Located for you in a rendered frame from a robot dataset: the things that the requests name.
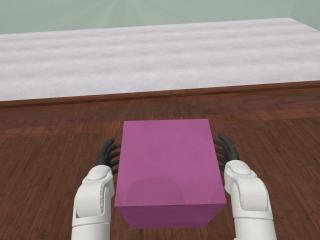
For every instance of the robot right hand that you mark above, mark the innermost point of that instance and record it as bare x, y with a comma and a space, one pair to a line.
228, 151

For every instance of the robot left hand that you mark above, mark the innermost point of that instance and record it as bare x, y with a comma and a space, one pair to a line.
105, 157

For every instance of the right robot forearm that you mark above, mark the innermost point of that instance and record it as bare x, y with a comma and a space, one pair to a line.
250, 202

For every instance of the carton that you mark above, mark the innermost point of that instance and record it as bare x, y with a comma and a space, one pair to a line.
168, 175

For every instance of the left robot forearm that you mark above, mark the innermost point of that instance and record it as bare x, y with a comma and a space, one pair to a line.
92, 205

